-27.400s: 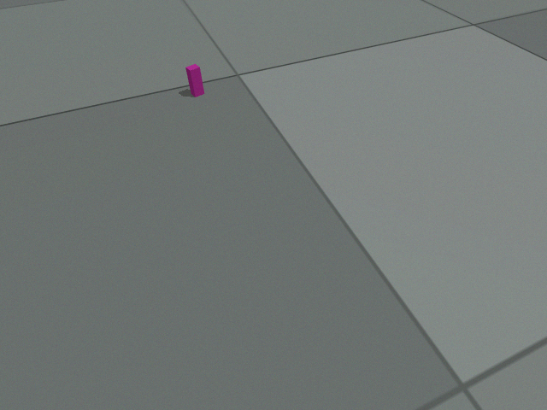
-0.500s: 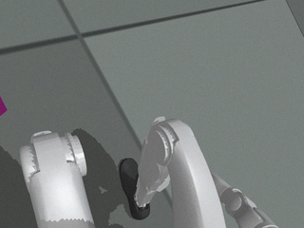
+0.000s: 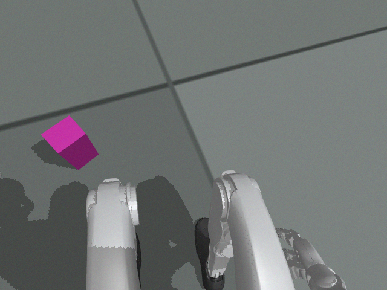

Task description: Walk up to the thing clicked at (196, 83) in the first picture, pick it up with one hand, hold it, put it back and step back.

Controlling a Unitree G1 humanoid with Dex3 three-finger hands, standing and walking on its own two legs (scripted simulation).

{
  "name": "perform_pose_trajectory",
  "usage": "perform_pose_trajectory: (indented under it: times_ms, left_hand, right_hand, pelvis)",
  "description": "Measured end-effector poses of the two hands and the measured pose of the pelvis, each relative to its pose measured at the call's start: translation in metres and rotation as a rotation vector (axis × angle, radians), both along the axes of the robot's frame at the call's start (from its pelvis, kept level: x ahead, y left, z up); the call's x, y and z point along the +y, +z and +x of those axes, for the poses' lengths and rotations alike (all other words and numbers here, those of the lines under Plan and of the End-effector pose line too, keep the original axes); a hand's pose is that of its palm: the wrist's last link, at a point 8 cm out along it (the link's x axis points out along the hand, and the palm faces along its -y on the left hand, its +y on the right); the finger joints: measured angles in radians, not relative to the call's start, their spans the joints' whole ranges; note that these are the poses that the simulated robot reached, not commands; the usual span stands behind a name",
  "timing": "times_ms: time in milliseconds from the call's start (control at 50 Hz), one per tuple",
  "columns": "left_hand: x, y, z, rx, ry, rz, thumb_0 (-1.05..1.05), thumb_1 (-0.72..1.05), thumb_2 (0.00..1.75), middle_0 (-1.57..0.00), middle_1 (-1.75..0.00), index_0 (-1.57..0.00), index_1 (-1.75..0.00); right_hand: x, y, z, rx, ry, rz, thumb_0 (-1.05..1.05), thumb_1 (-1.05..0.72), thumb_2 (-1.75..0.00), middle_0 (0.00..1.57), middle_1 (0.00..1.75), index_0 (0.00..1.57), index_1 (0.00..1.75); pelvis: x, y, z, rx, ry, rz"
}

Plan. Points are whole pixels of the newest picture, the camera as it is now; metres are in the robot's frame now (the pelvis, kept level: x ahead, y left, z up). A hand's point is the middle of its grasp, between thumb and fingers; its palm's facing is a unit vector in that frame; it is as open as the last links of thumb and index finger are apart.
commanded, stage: home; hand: left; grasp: from the side
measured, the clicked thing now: (74, 146) +0.44 +0.28 -0.27
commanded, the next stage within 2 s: none
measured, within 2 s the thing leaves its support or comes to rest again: neither
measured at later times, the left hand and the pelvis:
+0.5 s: hand out of the picture +0.27 +0.31 +0.13, palm faces +0.30 -0.84 -0.45, open 17.2 cm; pelvis +0.05 -0.01 +0.23, yaw +7 degrees
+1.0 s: hand out of the picture +0.24 +0.21 +0.30, palm faces +0.24 -0.92 -0.31, open 17.3 cm; pelvis +0.10 +0.01 +0.35, yaw +8 degrees
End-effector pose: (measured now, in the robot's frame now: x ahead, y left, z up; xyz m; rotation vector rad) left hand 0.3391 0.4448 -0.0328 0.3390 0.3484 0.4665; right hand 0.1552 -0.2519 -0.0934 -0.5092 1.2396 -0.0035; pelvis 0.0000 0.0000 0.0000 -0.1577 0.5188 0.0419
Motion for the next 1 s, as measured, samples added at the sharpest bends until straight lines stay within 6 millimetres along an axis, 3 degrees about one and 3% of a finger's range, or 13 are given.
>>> perform_pose_trajectory:
  times_ms: [80,200,300,480,660,820,920,1000]
  left_hand:
    - [-0.001,0.03,-0.023,0.115,0.034,0.052,-0.01,-0.5,0.08,-0.07,-0.06,-0.07,-0.06]
    - [-0.047,0.06,-0.06,0.269,0.002,0.021,-0.01,-0.5,0.08,-0.06,-0.06,-0.06,-0.06]
    - [-0.081,0.1,-0.081,0.334,0.016,-0.03,-0.01,-0.49,0.08,-0.07,-0.06,-0.07,-0.07]
    - [-0.099,0.19,-0.097,0.383,0.101,-0.077,-0.01,-0.5,0.08,-0.07,-0.06,-0.07,-0.06]
    - [-0.139,0.254,-0.107,0.44,0.082,-0.173,-0.01,-0.51,0.07,-0.06,-0.06,-0.06,-0.06]
    - [-0.166,0.316,-0.115,0.418,0.043,-0.204,-0.01,-0.5,0.08,-0.06,-0.06,-0.06,-0.06]
    - [-0.181,0.351,-0.118,0.376,0.003,-0.203,-0.01,-0.51,0.07,-0.06,-0.05,-0.06,-0.06]
    - [-0.191,0.365,-0.122,0.354,-0.015,-0.214,-0.01,-0.52,0.07,-0.06,-0.05,-0.06,-0.06]
  right_hand:
    - [-0.001,0.006,-0.004,0.022,-0.063,0.044,0.0,-0.91,-0.91,0.2,0.3,0.2,0.3]
    - [0.006,0.044,0.012,-0.013,-0.106,0.098,0.01,-0.91,-0.91,0.2,0.3,0.2,0.3]
    - [0.014,0.104,0.043,-0.116,-0.105,0.107,0.01,-0.9,-0.91,0.2,0.3,0.2,0.3]
    - [0.021,0.223,0.098,-0.341,-0.068,0.091,0.01,-0.9,-0.9,0.2,0.3,0.2,0.3]
    - [0.026,0.307,0.107,-0.435,-0.083,0.092,0.01,-0.9,-0.91,0.2,0.3,0.2,0.3]
    - [0.036,0.352,0.099,-0.472,-0.125,0.113,0.01,-0.9,-0.91,0.2,0.3,0.2,0.3]
    - [0.044,0.368,0.103,-0.523,-0.139,0.146,0.01,-0.9,-0.91,0.2,0.3,0.2,0.3]
    - [0.05,0.375,0.111,-0.557,-0.128,0.171,0.01,-0.9,-0.91,0.2,0.3,0.2,0.3]
  pelvis:
    - [-0.001,0.023,0.002,0.041,0.008,0.025]
    - [-0.003,0.073,0.008,0.062,0.02,0.052]
    - [-0.007,0.128,0.017,0.042,0.034,0.074]
    - [-0.007,0.22,0.043,-0.044,0.066,0.09]
    - [-0.001,0.289,0.067,-0.162,0.088,0.105]
    - [0.006,0.333,0.086,-0.267,0.099,0.122]
    - [0.009,0.348,0.094,-0.314,0.1,0.13]
    - [0.009,0.354,0.097,-0.339,0.1,0.137]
